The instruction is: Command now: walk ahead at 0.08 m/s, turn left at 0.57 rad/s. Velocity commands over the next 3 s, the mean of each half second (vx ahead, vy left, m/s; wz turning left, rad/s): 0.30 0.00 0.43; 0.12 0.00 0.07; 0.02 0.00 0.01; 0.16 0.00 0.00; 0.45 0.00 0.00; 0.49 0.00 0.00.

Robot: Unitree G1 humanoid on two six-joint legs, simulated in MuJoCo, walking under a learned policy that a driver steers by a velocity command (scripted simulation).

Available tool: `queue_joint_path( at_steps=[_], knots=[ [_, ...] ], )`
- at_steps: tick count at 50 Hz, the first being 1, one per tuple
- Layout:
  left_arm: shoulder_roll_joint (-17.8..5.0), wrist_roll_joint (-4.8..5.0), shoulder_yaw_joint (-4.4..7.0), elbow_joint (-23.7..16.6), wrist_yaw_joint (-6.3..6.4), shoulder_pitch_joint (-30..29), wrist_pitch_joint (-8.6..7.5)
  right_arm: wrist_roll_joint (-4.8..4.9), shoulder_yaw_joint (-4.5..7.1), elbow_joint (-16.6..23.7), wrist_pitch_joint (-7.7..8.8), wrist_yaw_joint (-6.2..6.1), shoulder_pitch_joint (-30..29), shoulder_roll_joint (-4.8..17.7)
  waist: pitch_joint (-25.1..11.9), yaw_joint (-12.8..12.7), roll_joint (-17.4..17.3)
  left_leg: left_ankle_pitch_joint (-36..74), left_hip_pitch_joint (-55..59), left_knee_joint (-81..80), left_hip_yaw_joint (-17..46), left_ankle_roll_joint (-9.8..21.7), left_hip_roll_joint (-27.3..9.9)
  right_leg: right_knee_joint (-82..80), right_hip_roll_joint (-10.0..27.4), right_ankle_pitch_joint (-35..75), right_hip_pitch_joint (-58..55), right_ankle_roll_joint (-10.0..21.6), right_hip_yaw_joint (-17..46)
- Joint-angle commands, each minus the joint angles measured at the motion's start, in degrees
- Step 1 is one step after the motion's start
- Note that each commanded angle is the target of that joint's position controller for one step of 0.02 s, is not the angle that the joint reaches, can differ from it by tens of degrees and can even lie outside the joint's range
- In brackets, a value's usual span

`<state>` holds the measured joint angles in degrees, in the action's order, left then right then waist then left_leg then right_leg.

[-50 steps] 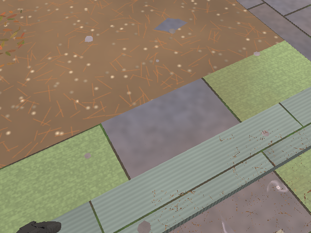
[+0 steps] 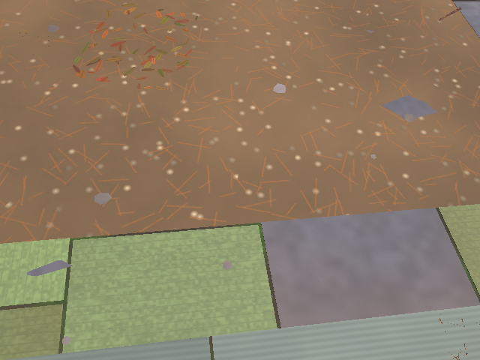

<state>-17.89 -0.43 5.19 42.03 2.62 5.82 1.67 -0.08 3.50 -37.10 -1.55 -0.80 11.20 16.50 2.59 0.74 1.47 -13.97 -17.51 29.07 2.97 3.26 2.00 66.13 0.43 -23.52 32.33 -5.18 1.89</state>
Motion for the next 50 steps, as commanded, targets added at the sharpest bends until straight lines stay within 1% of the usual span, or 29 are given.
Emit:
queue_joint_path(
  at_steps=[1,4,8,12,13,14,15,16,17,19,21,24,26,27,28,29,31,33,34,35,36,37,38,39,41,44,45,47,50],
  knots=[
    [-2.95,0.31,0.65,-3.61,-0.26,0.06,-1.21,0.63,2.62,4.56,0.82,-1.26,-0.93,8.83,-9.09,-0.72,-7.86,10.68,10.41,-9.77,15.53,9.85,-11.82,-7.11,-0.11,4.93,2.76,-0.51,1.42],
    [-2.72,0.92,0.31,-4.58,-1.2,-2.91,-2.23,0.64,2.9,4.63,0.92,-1.45,0.86,9.4,-5.5,1.02,-11.51,-13.56,7.61,-14.07,20.58,10.25,-11.48,-17.49,-0.96,4.67,0.62,0.07,1.35],
    [-3.06,1.45,0.41,-5.13,-2.43,-3.6,-4.68,0.8,3.25,4.68,1.22,-0.9,2.18,10.16,-3.69,1.6,-11.35,-17.52,4.59,-13.24,24.24,10.5,-10.97,-27.74,-2.37,0.66,-5.96,1.91,1.07],
    [-2.65,1.87,1.0,-2.02,-3.12,5.16,-6.46,0.85,1.91,5.19,0.87,-0.7,0.96,6.63,-3.37,-3.01,-9.39,-21.58,-2.82,-7.91,24.37,7.39,-7.19,-43.13,-1.74,10.15,-23.06,5.28,-1.06],
    [-3.13,0.87,1.24,-0.42,-2.95,10.24,-6.75,0.2,0.95,5.16,1.07,-0.79,0.97,3.44,-4.97,-4.68,-6.91,-21.53,-9.1,-0.32,20.5,4.52,-4.46,-43.7,2.69,9.89,-32.5,6.53,2.5],
    [-6.99,-0.82,1.72,0.61,-2.63,16.46,-6.94,-0.08,-0.62,5.9,1.69,-0.61,1.31,-1.88,-7.23,-5.76,5.01,-21.17,-20.03,20.14,9.32,-0.4,4.01,-48.35,13.86,0.03,-41.35,10.86,19.65],
    [-11.67,-2.05,3.0,1.75,-3.49,18.92,-7.23,1.75,0.64,8.24,2.54,-0.91,1.72,2.61,-3.85,-4.56,12.37,-24.12,-30.57,33.81,7.09,-2.32,4.13,-53.65,23.72,-12.71,-37.48,19.51,40.48],
    [-7.74,-0.54,1.94,1.34,-3.44,16.01,-7.32,1.93,1.52,6.63,3.04,-0.86,2.7,5.82,1.61,-3.59,7.58,-19.59,-36.1,43.3,8.19,-3.08,1.05,-54.26,22.97,-20.74,-35.76,21.05,38.5],
    [-4.6,0.25,1.0,1.54,-3.07,15.29,-7.05,1.57,1.44,5.45,3.29,-0.53,2.55,5.28,4.45,-3.67,7.03,-14.48,-39.92,49.25,7.15,-3.3,0.79,-53.77,19.44,-19.59,-35.43,19.33,32.12],
    [-2.69,-0.23,-0.14,2.37,-2.49,15.83,-6.44,0.95,0.67,5.23,4.21,0.2,1.25,2.58,4.77,-3.41,4.88,-7.04,-42.5,56.03,6.02,-3.22,-0.42,-53.11,15.46,-7.77,-33.99,17.1,22.77],
    [0.29,-0.78,-1.49,4.07,-2.37,18.66,-6.17,1.68,-0.33,6.21,4.77,1.41,-0.64,-0.19,4.53,-3.02,5.45,-5.4,-43.61,62.37,3.75,-3.33,-1.53,-53.64,13.83,0.24,-31.13,17.31,17.2],
    [0.54,-0.17,-2.16,5.72,-1.49,20.29,-5.11,1.53,-1.82,8.43,4.49,1.98,-3.02,-2.63,5.62,-2.03,4.2,-8.66,-49.23,70.1,1.66,-5.02,-2.12,-52.91,14.23,20.12,-28.47,18.35,11.62],
    [-0.29,0.36,-2.24,6.02,-0.09,18.82,-4.11,0.38,-2.82,11.67,4.72,2.11,-6.8,-3.0,5.37,-0.91,3.13,-4.57,-45.47,56.84,-2.44,-6.26,-4.89,-53.76,11.62,28.06,-24.62,15.82,5.88],
    [-0.3,0.66,-2.38,5.98,0.59,18.16,-3.69,-0.3,-3.34,12.66,4.96,2.44,-9.01,-3.32,3.84,-1.27,2.87,0.76,-37.76,45.0,-5.31,-6.37,-6.07,-54.57,9.63,31.5,-21.44,14.39,2.8],
    [-1.99,1.35,-1.99,6.26,0.87,18.57,-3.31,-0.19,-4.34,13.9,5.13,2.88,-12.79,-5.39,2.72,-2.67,3.96,1.97,-24.57,30.13,-8.84,-5.56,-5.43,-58.9,8.06,33.78,-15.5,13.88,0.45],
    [-4.39,1.63,-1.26,7.72,0.75,22.61,-3.35,0.27,-3.97,14.28,5.19,2.92,-14.98,-5.33,0.95,-4.67,7.02,4.08,-17.49,25.79,-10.69,-5.28,-3.35,-60.98,9.65,36.84,-16.92,14.31,1.87],
    [-6.58,1.19,-1.18,8.63,-0.06,21.96,-3.83,0.69,-1.75,11.31,5.04,2.56,-5.1,-1.09,-4.9,0.82,11.83,0.6,-11.56,25.45,-11.64,-1.18,0.31,-51.17,12.31,70.93,-28.38,12.98,-0.28],
    [-6.12,2.61,-1.33,8.0,-0.83,18.96,-4.6,0.41,0.27,6.76,4.93,2.08,8.57,3.61,-11.82,8.46,9.72,13.84,3.06,7.89,-8.62,2.63,1.35,-36.48,10.65,76.49,-32.54,9.02,-1.73],
    [-4.17,1.18,-1.83,6.38,-1.06,20.3,-5.3,-0.22,1.54,5.19,4.26,1.34,13.7,7.75,-18.54,9.22,2.73,32.53,20.13,8.66,2.7,4.54,-6.82,-24.08,7.46,54.09,-22.45,6.72,-1.17],
    [4.64,-0.28,-4.32,7.38,-2.33,30.6,-5.63,-1.95,1.57,3.26,4.08,1.41,14.87,11.5,-30.14,2.68,-20.82,46.97,31.36,-1.12,32.54,18.49,-27.48,0.1,-4.7,-5.78,-9.62,2.58,1.92],
    [-1.68,-0.02,-1.94,11.09,-3.22,30.57,-5.61,-2.94,0.7,4.5,3.94,1.27,13.54,6.63,-32.46,4.76,-12.67,40.15,24.89,-5.34,38.94,18.4,-24.65,13.11,-5.1,-8.05,-10.67,1.77,11.38],
    [-0.85,1.48,-1.72,8.89,-3.25,24.91,-4.61,-1.64,-0.03,3.8,4.17,1.5,6.88,4.27,-21.43,2.17,-9.09,32.4,16.07,-5.46,27.21,15.94,-23.49,17.06,-2.63,-6.75,-5.53,1.93,8.26],
    [0.82,0.96,-2.32,7.18,-2.39,20.17,-3.5,-0.01,-0.53,2.88,4.46,1.73,3.1,2.15,-12.95,0.86,-4.25,26.94,9.04,-6.12,20.31,12.9,-19.79,15.63,-0.26,-4.87,-2.72,2.52,3.99],
    [0.57,0.75,-2.0,5.96,-1.5,16.91,-2.74,0.54,-0.78,2.18,5.09,1.88,0.3,0.74,-8.36,-0.26,-3.26,24.63,3.73,-8.07,14.46,10.89,-16.83,12.99,1.51,-2.21,-2.38,3.08,3.61],
    [-0.37,1.25,-1.38,4.76,-0.51,16.17,-1.99,-0.34,-0.59,0.39,6.27,1.82,-1.42,0.0,-6.3,-2.34,-5.97,22.03,-1.1,-12.71,8.46,9.21,-13.71,10.26,2.43,1.45,-6.81,4.52,3.21],
    [0.26,0.58,-1.14,4.41,0.19,16.43,-1.82,-1.19,-0.89,-2.18,7.16,1.22,-0.58,-1.42,-6.23,-3.68,-5.75,25.8,-0.9,-14.7,3.77,10.67,-12.62,1.53,3.2,5.45,-8.99,4.3,4.05],
    [2.35,0.59,-2.03,3.79,0.42,15.29,-1.13,-1.34,-1.08,-2.31,6.59,1.03,-2.57,-1.99,-5.66,-4.7,-5.94,20.42,-1.56,-15.12,1.56,9.88,-11.25,-9.93,4.2,2.85,-9.83,3.84,3.08],
    [2.87,0.17,-2.71,2.49,0.61,9.54,-0.29,-1.13,-0.24,-2.89,5.0,0.44,-2.5,0.93,-4.21,-2.09,-8.06,7.42,-2.85,-17.09,1.83,10.04,-10.23,-22.41,2.81,1.13,-12.7,2.37,0.69],
    [-0.72,-0.13,-2.02,3.37,-0.26,10.17,0.38,-1.19,0.35,-3.32,3.95,0.17,-3.05,3.65,-5.89,-1.99,-8.62,-6.08,-5.04,-18.21,5.9,10.39,-13.36,-27.1,2.92,6.42,-18.52,2.82,-0.25]
  ],
)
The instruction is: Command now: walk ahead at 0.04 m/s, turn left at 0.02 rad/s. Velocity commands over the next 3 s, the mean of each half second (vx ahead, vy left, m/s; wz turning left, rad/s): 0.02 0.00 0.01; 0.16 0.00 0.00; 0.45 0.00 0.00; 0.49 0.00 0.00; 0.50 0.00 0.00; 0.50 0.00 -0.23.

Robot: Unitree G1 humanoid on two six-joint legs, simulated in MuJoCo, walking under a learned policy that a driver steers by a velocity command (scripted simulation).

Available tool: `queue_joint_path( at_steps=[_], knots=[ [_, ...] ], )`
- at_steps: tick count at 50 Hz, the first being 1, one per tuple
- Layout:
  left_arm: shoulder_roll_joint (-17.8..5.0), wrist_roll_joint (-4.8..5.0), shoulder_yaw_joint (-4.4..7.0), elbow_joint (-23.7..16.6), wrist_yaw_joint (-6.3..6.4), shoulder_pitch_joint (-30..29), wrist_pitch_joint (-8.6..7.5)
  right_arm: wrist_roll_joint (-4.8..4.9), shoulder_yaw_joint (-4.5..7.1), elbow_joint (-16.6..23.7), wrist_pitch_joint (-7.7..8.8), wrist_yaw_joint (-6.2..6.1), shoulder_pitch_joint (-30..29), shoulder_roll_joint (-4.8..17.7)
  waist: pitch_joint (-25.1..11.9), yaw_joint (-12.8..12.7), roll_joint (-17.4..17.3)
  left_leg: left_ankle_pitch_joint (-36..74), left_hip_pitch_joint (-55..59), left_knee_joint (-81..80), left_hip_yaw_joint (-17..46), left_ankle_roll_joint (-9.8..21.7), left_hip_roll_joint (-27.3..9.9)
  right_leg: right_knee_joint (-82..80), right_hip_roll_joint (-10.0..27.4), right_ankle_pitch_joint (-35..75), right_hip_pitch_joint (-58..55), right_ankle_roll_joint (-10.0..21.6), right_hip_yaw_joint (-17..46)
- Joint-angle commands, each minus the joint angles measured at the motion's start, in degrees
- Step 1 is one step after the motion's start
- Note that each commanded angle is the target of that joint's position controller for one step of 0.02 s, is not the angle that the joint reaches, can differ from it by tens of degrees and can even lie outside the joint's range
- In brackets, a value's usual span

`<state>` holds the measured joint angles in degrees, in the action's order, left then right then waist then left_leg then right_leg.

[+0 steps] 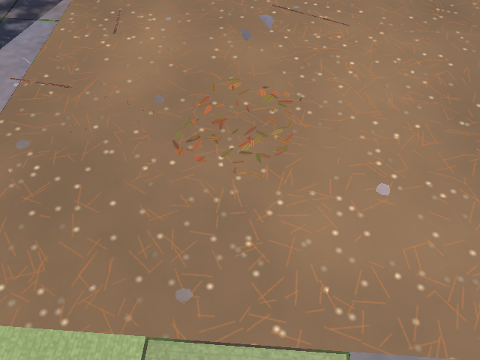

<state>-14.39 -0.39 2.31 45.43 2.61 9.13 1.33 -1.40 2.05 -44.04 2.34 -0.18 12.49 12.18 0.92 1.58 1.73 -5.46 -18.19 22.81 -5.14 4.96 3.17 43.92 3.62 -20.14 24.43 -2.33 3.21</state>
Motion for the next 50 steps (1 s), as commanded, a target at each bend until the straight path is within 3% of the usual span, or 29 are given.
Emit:
queue_joint_path(
  at_steps=[1,3,4,5,7,8,10,13,19,28,33,35,36,38,39,41,44,46,48,49,50],
  knots=[
    [-4.36,-0.18,0.94,0.32,-0.43,7.0,0.65,0.68,1.63,3.28,-0.26,-0.5,-5.15,7.8,-3.37,-3.49,-7.71,-19.6,-6.05,-11.94,14.24,7.61,-14.31,-8.36,-0.58,6.0,-12.88,0.84,-2.31],
    [-4.51,-0.95,0.97,0.7,-0.58,6.88,0.37,1.17,0.79,1.73,-0.67,-0.7,-4.29,5.75,-1.64,-4.07,-5.43,-28.34,-8.43,-11.0,13.43,3.45,-11.89,-15.61,-0.56,8.12,-16.73,3.29,-2.43],
    [-5.68,-1.22,0.99,0.2,-0.38,6.45,0.08,0.83,0.49,0.83,-0.69,-0.71,-2.97,5.04,-0.51,-3.51,-3.47,-29.36,-8.67,-8.95,12.49,0.92,-10.09,-19.36,2.12,8.48,-16.8,4.83,0.64],
    [-9.36,-0.73,1.88,0.31,-0.04,4.32,-0.07,0.89,0.98,0.61,-0.83,-0.93,-0.71,5.83,1.39,-0.33,2.49,-26.11,-6.09,-7.32,8.47,-1.41,-6.11,-21.17,2.98,-1.7,-9.64,6.47,2.77],
    [-4.4,-0.68,0.7,0.76,-0.25,1.76,-1.18,0.31,0.89,0.63,-0.91,-1.37,-2.72,5.78,0.46,-0.19,6.62,-15.6,4.87,-1.41,5.98,-2.53,-4.57,-25.75,2.24,-9.42,-1.02,5.59,3.31],
    [-3.64,-0.84,0.43,1.02,-0.4,0.34,-1.72,0.32,0.72,0.1,-1.01,-1.47,-2.35,5.09,-0.25,0.59,7.62,-12.34,7.5,-0.23,5.68,-2.11,-4.61,-26.22,2.02,-6.88,-0.39,4.53,3.29],
    [-3.12,-0.54,0.22,1.73,-0.53,0.44,-2.62,0.18,0.78,-0.9,-1.16,-1.45,-1.42,5.57,-1.17,0.49,5.19,-9.96,8.02,-0.18,5.89,-1.15,-5.09,-24.87,1.41,-1.66,-2.43,3.51,2.56],
    [-4.43,-0.05,0.42,3.56,-0.38,3.27,-3.0,0.59,0.55,-2.19,-1.1,-1.16,-2.12,5.14,-1.82,-1.0,0.23,-6.87,6.51,-1.32,6.46,-0.36,-5.6,-22.14,0.48,7.44,-7.6,3.42,1.03],
    [-4.84,0.13,0.43,6.31,-0.13,4.49,-2.6,1.08,0.74,-4.93,-1.32,-1.12,-2.07,5.82,-3.57,-1.6,-1.95,5.32,10.0,-0.21,5.96,-0.5,-5.85,-21.49,0.04,16.6,-11.42,3.77,0.23],
    [-4.54,0.05,0.36,9.59,0.12,3.76,-1.51,1.36,0.94,-8.96,-1.92,-1.5,-2.83,6.74,-2.58,-1.6,-1.98,9.23,11.43,-0.47,6.15,-0.45,-6.21,-22.25,-0.76,18.08,-13.44,3.33,-0.96],
    [-4.74,0.04,0.37,11.12,0.29,3.32,-1.18,1.37,0.9,-10.77,-1.98,-1.54,-3.46,7.1,-1.93,-1.62,-1.76,8.37,11.31,-1.08,6.37,-0.39,-6.33,-22.75,-0.95,16.89,-13.94,3.06,-1.36],
    [-4.37,0.45,0.44,12.36,0.34,4.56,-0.98,1.86,1.34,-12.31,-2.25,-1.66,-1.58,8.02,-2.12,-1.23,-2.96,-11.33,11.32,-2.45,6.93,0.84,-5.88,-20.1,-3.32,2.67,-12.17,3.67,-4.15],
    [-4.45,0.63,0.51,11.96,0.33,3.55,-1.09,2.22,1.91,-12.73,-2.34,-1.74,-0.42,9.62,-0.14,-0.39,-4.7,-25.16,10.25,-4.87,10.46,2.55,-8.01,-16.31,-4.43,-4.25,-7.95,4.07,-5.56],
    [-3.85,0.97,0.33,9.88,0.03,0.39,-2.18,2.52,2.84,-13.61,-1.74,-1.79,2.98,12.61,3.7,0.9,-10.58,-41.99,9.82,-13.69,25.32,8.24,-18.54,-5.87,-4.46,-6.99,1.14,4.76,-7.16],
    [-4.06,1.26,0.41,9.42,-0.38,-0.73,-2.9,2.14,3.05,-13.94,-1.1,-1.84,4.06,12.99,5.27,1.41,-11.43,-41.64,8.34,-16.24,30.7,10.47,-22.22,0.09,-2.51,-7.02,3.01,5.21,-4.96],
    [-5.38,2.04,1.03,9.15,-1.26,-1.16,-4.05,1.52,2.92,-13.49,0.66,-1.63,3.78,12.15,5.16,0.77,-9.02,-35.73,11.5,-17.45,33.17,11.51,-24.93,10.56,0.81,-10.96,9.93,5.94,-1.27],
    [-4.74,2.27,1.21,9.7,-2.23,-1.01,-5.49,2.93,2.59,-11.8,1.72,-1.32,-0.21,11.2,3.11,-1.25,-6.37,-24.69,11.8,-17.04,22.63,7.16,-19.87,2.3,2.45,-5.83,6.93,6.09,-2.23],
    [-3.08,1.57,0.88,10.81,-2.62,0.64,-5.99,3.47,2.88,-11.75,1.3,-1.03,-1.13,12.41,1.96,-2.54,-7.39,-20.04,6.16,-15.43,14.93,6.1,-15.44,-7.24,0.01,-0.65,-3.9,5.12,-5.94],
    [-3.08,1.43,1.22,13.58,-2.68,6.28,-5.7,3.88,2.99,-12.14,0.62,-0.64,-0.83,12.89,1.1,-4.89,-6.73,-21.47,-0.97,-10.53,11.16,5.81,-13.08,-14.57,-3.77,7.79,-16.06,4.07,-10.41],
    [-3.8,1.48,1.6,15.11,-2.48,10.11,-5.31,3.75,2.61,-12.23,0.48,-0.42,-0.57,11.78,0.54,-6.14,-5.78,-22.79,-4.53,-7.05,10.34,5.2,-11.96,-15.31,-5.02,7.37,-21.35,4.13,-10.96],
    [-4.94,1.66,2.04,16.13,-2.33,14.35,-5.15,3.18,1.71,-11.97,0.61,-0.11,-1.34,9.13,0.11,-7.92,-3.0,-20.86,-8.5,0.65,8.07,3.52,-9.88,-17.78,-2.67,5.04,-26.48,5.24,-6.82]
  ],
)
Over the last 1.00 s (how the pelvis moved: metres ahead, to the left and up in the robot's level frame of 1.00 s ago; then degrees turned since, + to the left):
0.26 0.09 0.06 13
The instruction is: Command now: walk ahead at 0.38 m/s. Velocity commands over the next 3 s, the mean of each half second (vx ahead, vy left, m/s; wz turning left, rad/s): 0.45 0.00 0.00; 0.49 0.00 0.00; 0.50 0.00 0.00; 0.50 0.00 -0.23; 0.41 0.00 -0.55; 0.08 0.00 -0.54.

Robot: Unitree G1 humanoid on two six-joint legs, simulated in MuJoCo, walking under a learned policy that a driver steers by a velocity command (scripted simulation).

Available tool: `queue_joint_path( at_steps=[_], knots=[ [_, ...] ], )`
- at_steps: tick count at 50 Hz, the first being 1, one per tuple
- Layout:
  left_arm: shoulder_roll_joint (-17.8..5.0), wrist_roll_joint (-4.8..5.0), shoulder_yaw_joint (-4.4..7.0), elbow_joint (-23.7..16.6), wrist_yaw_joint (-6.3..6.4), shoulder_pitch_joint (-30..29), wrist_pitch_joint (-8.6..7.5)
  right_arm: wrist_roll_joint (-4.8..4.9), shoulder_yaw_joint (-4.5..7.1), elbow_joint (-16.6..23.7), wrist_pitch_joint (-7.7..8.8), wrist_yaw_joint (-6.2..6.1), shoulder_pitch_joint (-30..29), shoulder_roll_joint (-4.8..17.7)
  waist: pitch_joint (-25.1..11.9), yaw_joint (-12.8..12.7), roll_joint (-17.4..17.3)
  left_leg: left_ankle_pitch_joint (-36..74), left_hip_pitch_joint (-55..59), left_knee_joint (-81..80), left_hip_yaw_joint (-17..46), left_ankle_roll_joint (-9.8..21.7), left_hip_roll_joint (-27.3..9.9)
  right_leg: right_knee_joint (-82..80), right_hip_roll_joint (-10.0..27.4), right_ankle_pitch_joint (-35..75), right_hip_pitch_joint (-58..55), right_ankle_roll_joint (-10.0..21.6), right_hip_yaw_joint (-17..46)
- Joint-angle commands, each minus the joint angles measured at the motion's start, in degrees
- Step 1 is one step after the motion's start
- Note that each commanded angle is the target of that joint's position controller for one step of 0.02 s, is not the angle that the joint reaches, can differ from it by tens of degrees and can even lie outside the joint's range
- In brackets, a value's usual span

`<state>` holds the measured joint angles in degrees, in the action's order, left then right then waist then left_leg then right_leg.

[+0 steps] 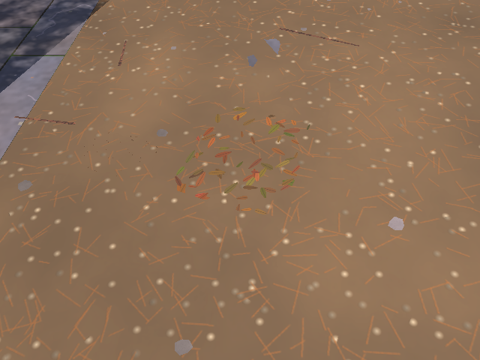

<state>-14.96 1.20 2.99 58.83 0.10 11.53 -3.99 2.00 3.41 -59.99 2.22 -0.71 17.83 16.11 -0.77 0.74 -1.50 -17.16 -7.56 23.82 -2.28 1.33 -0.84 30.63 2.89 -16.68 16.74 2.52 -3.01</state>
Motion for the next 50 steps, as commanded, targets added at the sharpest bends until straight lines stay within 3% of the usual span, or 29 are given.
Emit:
queue_joint_path(
  at_steps=[1,2,3,4,5,6,8,11,14,17,21,23,24,25,26,27,28,29,30,31,32,34,35,38,41,45,48,49,50],
  knots=[
    [-8.65,-0.33,2.19,3.05,0.6,17.38,0.01,-1.63,-1.12,5.23,1.04,0.99,-8.24,0.31,-0.03,-8.65,13.29,-7.77,-25.36,21.06,-1.27,2.95,-0.99,-12.83,10.49,-7.56,-22.55,4.32,17.09],
    [-13.11,-1.17,2.54,3.29,-0.15,20.51,-0.79,-0.94,-1.08,8.0,1.91,0.8,-9.82,-0.2,-0.54,-8.39,20.74,-14.4,-37.07,35.41,1.27,2.34,3.96,-22.43,19.74,-23.21,-24.92,12.36,40.95],
    [-10.56,-1.29,1.55,2.26,-0.45,15.67,-1.94,0.32,-0.61,8.35,2.78,1.02,-10.92,2.97,3.48,-6.15,13.18,-11.55,-42.45,44.71,6.41,3.46,-0.34,-23.46,20.9,-29.48,-21.65,13.32,42.41],
    [-7.78,-1.21,0.66,0.69,-0.68,11.46,-2.7,0.95,-0.39,8.33,3.41,1.45,-10.56,4.52,5.74,-4.23,10.1,-5.21,-44.92,46.67,7.21,4.49,-2.57,-23.19,18.77,-25.52,-20.02,11.18,36.6],
    [-6.6,-1.14,0.05,-0.41,-1.08,8.42,-2.98,0.49,-0.19,7.34,3.63,1.47,-9.29,4.88,5.73,-2.56,7.8,-0.23,-43.42,45.46,6.32,4.5,-4.42,-23.39,16.1,-17.8,-18.29,9.22,30.12],
    [-5.93,-1.06,-0.27,-0.92,-1.26,7.08,-3.03,-0.25,0.07,7.11,3.74,1.32,-9.76,5.12,6.24,-1.93,6.74,3.71,-41.76,41.92,6.32,4.08,-5.66,-23.83,14.26,-9.66,-16.71,7.84,24.97],
    [-3.72,-1.6,-1.02,-0.48,-1.03,9.25,-2.76,-0.62,0.22,6.75,3.31,1.62,-10.59,4.32,5.69,-2.09,7.3,8.43,-37.86,36.95,4.59,2.75,-6.18,-24.67,11.1,2.28,-15.39,6.63,17.04],
    [-4.69,-1.61,-0.96,0.38,0.03,13.03,-2.45,-1.2,-0.19,8.31,2.68,1.66,-15.43,1.99,6.09,-3.2,5.71,13.19,-38.16,29.01,2.54,0.57,-5.51,-25.15,9.47,13.65,-15.98,7.42,11.36],
    [-5.9,-1.53,-0.69,-0.1,0.65,13.87,-2.19,-0.78,-0.88,10.61,2.75,1.96,-21.95,0.53,7.23,-4.44,5.79,19.13,-33.96,17.25,0.65,-0.41,-3.97,-26.6,8.18,16.26,-13.91,7.06,7.5],
    [-5.87,-1.07,-0.41,0.86,0.83,16.96,-1.89,-0.43,-1.26,12.39,2.94,2.77,-27.04,0.51,9.04,-5.56,5.54,21.91,-31.79,10.33,-0.32,0.16,-2.85,-27.25,9.2,17.04,-15.86,7.21,5.96],
    [-6.78,-0.54,0.58,1.16,0.96,16.9,-0.91,-0.24,-1.1,14.39,3.62,4.0,-29.05,1.95,8.82,-3.85,6.04,18.92,-29.56,5.22,0.23,2.78,-2.12,-23.22,11.95,26.4,-23.07,6.37,4.63],
    [-8.27,-0.82,1.28,0.54,1.06,15.37,-0.25,-0.34,0.24,13.43,3.82,3.94,-23.42,4.87,3.65,-0.1,8.55,14.74,-20.71,5.64,-1.57,4.59,0.88,-15.31,12.33,46.64,-26.11,5.24,3.94],
    [-8.27,-1.16,1.36,0.2,1.04,14.42,0.37,-0.23,1.51,11.08,3.73,3.59,-15.02,6.98,-1.56,4.24,9.38,14.11,-10.51,5.4,-3.16,6.06,2.99,-5.61,10.78,55.52,-25.31,4.17,2.37],
    [-7.41,-1.57,0.95,-0.69,0.98,13.83,0.61,-0.3,2.83,8.09,3.37,2.96,-4.48,9.53,-7.96,8.7,8.96,14.56,5.93,7.14,-0.48,8.16,0.61,7.32,8.54,52.22,-16.47,2.43,1.45],
    [-1.47,-1.99,-0.75,-2.24,0.17,19.1,-0.12,-2.01,4.16,6.36,3.08,2.33,5.23,14.93,-18.5,7.58,-2.62,7.71,31.03,7.68,22.86,16.44,-15.11,30.19,1.18,28.1,6.62,-0.94,0.58],
    [1.76,-0.84,-1.93,-1.26,-0.26,20.18,-1.79,-1.68,3.28,5.43,2.66,2.3,6.44,12.43,-25.55,6.42,-12.02,-1.65,36.43,-4.75,46.09,21.41,-23.13,46.09,-7.04,-13.84,17.59,-2.41,6.81],
    [-3.96,0.98,-0.32,-3.16,-0.44,13.95,-3.32,-1.06,2.09,5.85,2.92,2.39,1.23,8.86,-16.95,6.6,-9.01,-4.24,29.28,-7.56,40.96,17.76,-19.99,51.47,-3.27,-13.12,23.62,-0.6,11.27],
    [-6.16,2.09,0.15,-5.09,-0.27,8.5,-4.1,-1.15,1.4,7.12,3.23,2.26,-4.0,6.36,-9.48,5.03,-5.54,-0.65,19.71,-8.61,31.44,15.45,-18.21,50.92,-0.06,-8.65,24.99,0.51,9.21],
    [-6.21,1.64,0.42,-5.64,0.27,6.11,-4.18,-1.64,0.7,7.53,3.8,2.58,-8.12,4.46,-4.47,2.64,-0.31,5.55,9.53,-10.68,24.56,14.01,-16.19,46.85,2.87,-3.74,22.63,0.67,7.88],
    [-6.12,0.68,1.1,-5.61,0.75,6.25,-3.54,-2.26,0.11,7.56,4.37,2.81,-10.15,2.53,-2.38,0.36,-0.31,8.88,3.07,-12.26,19.61,12.69,-13.88,43.01,5.01,-0.93,19.01,0.74,7.86],
    [-4.39,0.32,1.01,-5.55,0.84,7.78,-2.68,-2.65,-0.14,7.09,4.48,3.01,-10.66,1.86,-1.37,-1.26,-1.53,9.36,-1.16,-14.02,17.02,12.46,-12.49,41.31,5.88,0.31,15.97,0.72,8.01],
    [-2.08,0.15,0.76,-5.97,1.01,8.18,-1.34,-2.25,0.0,6.03,4.56,2.88,-9.5,2.93,1.05,-2.6,-2.01,10.58,-5.94,-16.82,13.73,13.17,-11.72,37.25,6.9,0.52,15.39,0.03,7.19],
    [-2.29,-0.05,0.81,-6.96,1.09,6.34,-0.99,-2.22,0.19,5.53,4.63,2.51,-8.52,4.0,2.34,-2.67,-1.79,11.67,-7.04,-17.96,12.47,13.53,-11.67,34.63,7.31,2.26,16.92,-0.69,6.82],
    [-3.19,-1.0,0.93,-9.76,1.01,-0.84,-0.93,-2.2,0.62,4.76,4.42,1.18,-5.39,6.09,4.04,-1.19,-0.74,15.5,-5.77,-19.0,9.05,13.08,-10.63,22.88,7.52,12.35,21.33,-2.56,5.87],
    [-2.04,-0.72,0.25,-11.59,0.27,-7.93,-1.46,-1.61,0.74,4.33,4.07,0.63,-2.24,7.06,4.46,1.16,-0.58,17.39,-4.62,-18.86,5.0,10.86,-8.47,9.47,4.81,21.58,18.05,-2.64,3.16],
    [-2.53,-0.05,-0.16,-13.95,-1.01,-14.77,-1.6,-0.85,1.08,2.33,3.08,0.52,3.16,7.77,5.52,3.58,-0.71,16.62,4.14,-15.99,5.33,10.19,-11.28,1.85,3.14,21.72,19.33,-1.98,3.03],
    [-4.4,0.04,0.3,-15.24,-2.06,-15.12,-1.94,-0.88,1.59,1.84,1.92,0.24,3.82,8.52,4.74,2.04,-1.63,21.67,10.71,-11.5,6.39,8.78,-14.33,-0.93,2.11,15.35,18.24,0.22,3.31],
    [-5.54,0.04,0.81,-14.81,-2.19,-12.57,-2.06,-0.93,1.76,2.13,1.58,0.17,2.83,9.0,3.17,0.22,-2.48,28.65,11.52,-8.24,5.95,8.07,-14.24,-1.54,0.83,13.1,14.13,1.12,2.32],
    [-7.21,-0.1,1.83,-13.14,-2.13,-6.42,-2.14,-0.98,1.69,2.5,1.2,0.15,1.48,8.85,-0.5,-3.43,-2.59,37.73,10.84,-0.76,4.14,6.94,-12.45,-2.62,-1.14,12.53,5.6,2.45,0.53]
  ],
)
Over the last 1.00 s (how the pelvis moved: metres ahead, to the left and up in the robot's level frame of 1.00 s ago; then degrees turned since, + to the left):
0.12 -0.06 0.00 0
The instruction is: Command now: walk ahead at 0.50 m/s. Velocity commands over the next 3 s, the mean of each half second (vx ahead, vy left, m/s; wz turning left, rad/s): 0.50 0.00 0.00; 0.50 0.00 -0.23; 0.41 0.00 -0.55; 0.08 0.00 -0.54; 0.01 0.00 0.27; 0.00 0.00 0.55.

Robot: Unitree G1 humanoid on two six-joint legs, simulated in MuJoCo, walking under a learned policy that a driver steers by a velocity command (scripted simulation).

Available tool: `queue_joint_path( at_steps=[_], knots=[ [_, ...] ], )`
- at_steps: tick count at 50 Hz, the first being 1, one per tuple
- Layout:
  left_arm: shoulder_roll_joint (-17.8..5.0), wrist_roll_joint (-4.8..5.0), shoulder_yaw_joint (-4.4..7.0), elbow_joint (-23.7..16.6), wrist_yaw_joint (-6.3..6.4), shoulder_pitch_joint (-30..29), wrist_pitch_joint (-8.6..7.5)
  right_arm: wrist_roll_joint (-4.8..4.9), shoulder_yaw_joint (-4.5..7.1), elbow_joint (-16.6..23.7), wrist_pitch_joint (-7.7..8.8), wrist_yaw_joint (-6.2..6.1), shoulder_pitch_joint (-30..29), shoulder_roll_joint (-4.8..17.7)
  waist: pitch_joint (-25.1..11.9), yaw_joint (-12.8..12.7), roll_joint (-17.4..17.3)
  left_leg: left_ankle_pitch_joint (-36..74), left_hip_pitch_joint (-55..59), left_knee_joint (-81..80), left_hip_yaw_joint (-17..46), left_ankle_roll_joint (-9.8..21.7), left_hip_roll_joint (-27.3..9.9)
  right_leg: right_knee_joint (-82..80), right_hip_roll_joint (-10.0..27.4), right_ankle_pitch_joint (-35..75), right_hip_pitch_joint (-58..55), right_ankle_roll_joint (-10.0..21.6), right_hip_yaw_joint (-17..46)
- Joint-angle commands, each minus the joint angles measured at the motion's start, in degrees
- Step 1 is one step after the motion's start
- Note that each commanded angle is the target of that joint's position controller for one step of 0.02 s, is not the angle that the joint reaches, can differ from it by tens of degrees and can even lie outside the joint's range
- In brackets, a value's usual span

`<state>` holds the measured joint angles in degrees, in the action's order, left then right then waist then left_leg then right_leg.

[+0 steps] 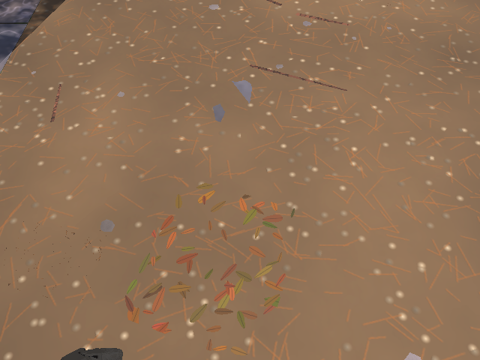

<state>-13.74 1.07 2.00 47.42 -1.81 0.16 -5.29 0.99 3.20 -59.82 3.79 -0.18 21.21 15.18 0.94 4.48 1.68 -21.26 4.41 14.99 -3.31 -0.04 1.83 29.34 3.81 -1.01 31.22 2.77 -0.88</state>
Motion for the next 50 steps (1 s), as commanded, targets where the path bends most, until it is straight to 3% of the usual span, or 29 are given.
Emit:
queue_joint_path(
  at_steps=[1,2,3,4,5,6,7,9,11,14,18,23,26,27,28,29,30,31,32,33,34,36,38,40,45,50],
  knots=[
    [-11.52,-0.17,4.37,1.42,0.24,15.42,-0.8,-0.42,1.21,2.94,-0.58,-0.42,-1.84,7.96,-8.91,-11.24,-4.53,42.57,-6.61,20.61,2.81,6.63,-11.85,-0.16,-1.51,-2.29,-23.63,4.25,-0.75],
    [-17.46,-1.46,5.79,3.02,0.64,24.0,-0.66,-1.22,-0.5,4.44,0.06,-0.06,3.29,2.68,-18.78,-10.8,5.99,24.01,-26.64,43.19,-0.26,3.15,-5.17,0.21,13.02,-5.76,-46.84,11.64,20.05],
    [-16.24,-0.96,5.3,3.78,0.24,26.15,-0.42,-0.85,-1.52,3.58,1.49,0.39,5.59,-0.04,-24.33,-10.21,14.28,-11.61,-40.23,55.51,5.88,1.86,2.05,-9.84,19.5,-15.06,-55.38,16.56,41.9],
    [-11.63,-0.53,3.88,3.28,0.28,23.17,-0.59,0.98,0.21,4.46,2.57,0.66,-0.04,6.59,-17.79,-10.82,9.44,-10.68,-46.76,61.01,10.03,3.14,-1.54,-11.72,17.46,-19.38,-51.16,13.51,37.93],
    [-9.86,-0.5,3.28,2.02,0.48,17.76,-0.69,1.79,0.52,5.91,3.23,0.62,-4.68,7.93,-10.5,-9.6,6.68,-4.96,-48.64,60.38,8.26,3.97,-4.64,-12.86,15.74,-15.56,-42.74,11.43,29.7],
    [-8.35,-0.94,2.77,1.28,0.47,13.65,-0.75,1.2,0.68,6.06,3.29,0.22,-6.85,7.61,-6.54,-7.96,2.72,0.14,-46.37,57.52,7.06,3.89,-7.27,-14.57,13.7,-9.75,-34.44,10.56,23.45],
    [-6.84,-1.49,2.35,1.0,0.3,11.31,-0.93,0.5,1.03,5.92,2.76,-0.04,-6.86,6.9,-4.01,-5.96,2.31,3.44,-43.0,54.09,7.23,3.69,-9.19,-16.44,11.62,-5.5,-28.09,9.81,18.76],
    [-5.67,-1.69,2.07,1.64,0.0,10.89,-1.26,0.23,0.9,5.33,1.26,-0.1,-4.85,4.21,-3.3,-3.75,2.95,6.07,-38.25,50.48,7.2,3.2,-10.41,-19.57,9.62,-2.68,-22.99,9.82,14.3],
    [-7.25,-1.45,2.47,2.66,0.34,12.57,-1.55,-0.08,0.89,5.89,0.43,-0.26,-6.24,3.45,-1.68,-3.25,2.18,8.88,-39.96,46.55,6.68,2.28,-10.79,-21.43,9.35,1.29,-21.67,10.58,11.3],
    [-8.36,-1.28,2.78,4.06,1.38,15.65,-1.19,-0.83,1.04,8.09,0.39,-0.18,-12.41,3.53,0.25,-4.47,1.05,17.5,-44.75,36.56,6.38,0.84,-10.78,-22.75,8.79,3.92,-23.64,10.28,8.23],
    [-8.94,-0.72,2.84,5.5,2.13,18.88,-0.78,-0.5,0.38,10.29,0.94,0.59,-20.4,2.11,2.1,-6.82,1.46,27.43,-41.69,22.85,3.77,0.53,-8.32,-23.74,6.64,2.07,-23.88,8.45,3.63],
    [-9.45,-0.15,3.35,8.35,2.46,23.27,0.37,0.06,-0.03,13.02,1.53,1.96,-26.98,2.68,4.35,-8.31,1.5,24.54,-43.61,15.83,3.95,2.19,-7.06,-20.44,10.29,3.36,-33.02,8.06,3.84],
    [-10.51,-0.03,3.9,8.5,2.81,21.89,1.29,0.2,0.71,13.06,2.05,2.64,-24.23,4.84,2.06,-5.53,2.93,18.05,-37.72,14.04,2.58,4.38,-5.11,-14.94,11.77,14.81,-36.88,6.56,3.87],
    [-10.79,0.0,3.96,8.21,2.86,20.58,1.61,0.09,1.52,11.83,2.13,2.57,-19.55,6.24,-0.94,-2.69,3.65,17.1,-30.35,13.38,0.69,5.42,-3.07,-9.43,10.67,24.5,-36.47,5.66,2.66],
    [-9.49,-0.21,3.45,7.9,2.87,20.02,1.94,-0.04,3.0,8.68,2.07,2.24,-9.99,8.74,-6.49,1.54,2.74,17.98,-17.31,13.23,-0.23,7.01,-1.74,1.42,7.53,28.58,-32.94,4.11,0.41],
    [-7.68,-1.21,2.47,6.6,2.92,21.01,1.98,-0.72,4.29,6.37,1.94,1.66,0.64,13.01,-14.92,4.51,-3.44,17.94,0.79,14.86,11.53,10.67,-11.78,19.42,3.89,13.33,-20.6,2.02,-2.08],
    [0.1,-1.2,0.38,6.35,2.18,27.88,0.62,-0.74,4.82,5.13,1.58,1.8,3.9,16.15,-21.24,0.23,-18.55,5.45,18.3,7.26,39.97,20.05,-23.87,39.02,-7.63,-26.6,2.47,-1.81,-0.1],
    [-5.33,0.2,1.42,6.67,1.89,24.18,-0.89,-0.08,3.25,5.57,1.68,1.82,2.86,11.05,-20.3,2.36,-14.03,-0.98,17.87,2.54,44.53,18.77,-23.04,46.54,-5.71,-32.48,9.19,-0.8,8.08],
    [-8.24,1.88,2.27,5.16,1.73,19.13,-1.77,-0.13,2.59,6.61,1.97,1.5,-2.09,8.47,-12.41,1.89,-11.53,1.3,11.08,1.93,35.36,16.06,-21.95,47.87,-2.83,-28.14,13.35,0.31,7.86],
    [-8.52,1.96,2.33,4.59,2.13,16.18,-1.94,-0.58,2.07,7.76,2.25,1.39,-6.68,6.9,-8.21,0.17,-6.2,6.6,2.61,0.59,28.08,14.3,-20.31,45.53,0.53,-22.45,11.42,0.65,6.4],
    [-8.24,1.17,2.81,4.46,2.57,14.64,-1.56,-1.24,1.62,8.05,2.57,1.48,-9.74,5.06,-4.89,-1.47,-4.42,10.99,-4.92,-1.3,23.03,13.21,-18.63,41.92,2.5,-18.73,8.75,0.56,6.16],
    [-5.92,0.94,3.04,5.16,2.68,17.28,0.27,-2.05,1.01,7.38,3.09,1.66,-11.09,2.97,-3.4,-4.35,-6.39,14.35,-11.92,-4.78,16.49,11.99,-16.58,38.41,4.46,-15.38,2.85,0.65,7.23],
    [-4.22,1.0,2.93,4.88,2.73,17.12,1.56,-1.91,1.36,6.39,3.42,1.26,-10.02,4.33,-1.19,-5.09,-5.93,17.2,-14.44,-7.4,11.74,12.16,-16.33,35.56,4.91,-13.25,3.82,0.12,7.47],
    [-4.42,0.62,3.15,3.66,2.76,14.22,2.04,-2.1,1.79,5.79,3.5,0.5,-8.86,5.81,0.39,-4.75,-4.52,20.55,-13.7,-8.56,8.06,11.92,-16.23,31.26,4.63,-7.93,7.81,-0.67,8.37],
    [-3.3,0.07,2.74,0.88,1.41,6.79,1.54,-1.82,1.67,5.72,3.08,-0.73,-7.74,6.53,2.04,-2.87,-4.23,25.42,-11.98,-9.58,-2.03,9.02,-13.59,15.5,2.95,6.71,7.39,-1.13,4.14],
    [-2.04,0.05,1.69,-3.85,-0.42,-1.9,1.68,-0.99,2.07,3.95,1.31,-1.15,-1.78,7.81,4.8,0.25,-3.11,31.54,-0.53,-6.1,-5.53,8.47,-16.86,7.36,1.77,3.99,11.53,0.24,-0.04]
  ],
)
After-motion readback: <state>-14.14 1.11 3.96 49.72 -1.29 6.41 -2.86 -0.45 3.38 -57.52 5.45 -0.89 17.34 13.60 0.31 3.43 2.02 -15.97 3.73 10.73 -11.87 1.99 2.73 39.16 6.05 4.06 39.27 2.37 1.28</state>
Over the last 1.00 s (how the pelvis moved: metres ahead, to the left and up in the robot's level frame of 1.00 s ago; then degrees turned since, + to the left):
0.55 -0.02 -0.01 0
